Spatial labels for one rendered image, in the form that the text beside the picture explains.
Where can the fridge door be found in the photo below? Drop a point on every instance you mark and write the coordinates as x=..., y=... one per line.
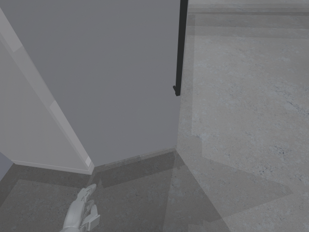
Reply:
x=111, y=67

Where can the left robot hand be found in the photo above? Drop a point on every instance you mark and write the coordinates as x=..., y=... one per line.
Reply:
x=77, y=213

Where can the handle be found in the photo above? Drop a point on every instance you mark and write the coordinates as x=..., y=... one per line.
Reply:
x=181, y=40

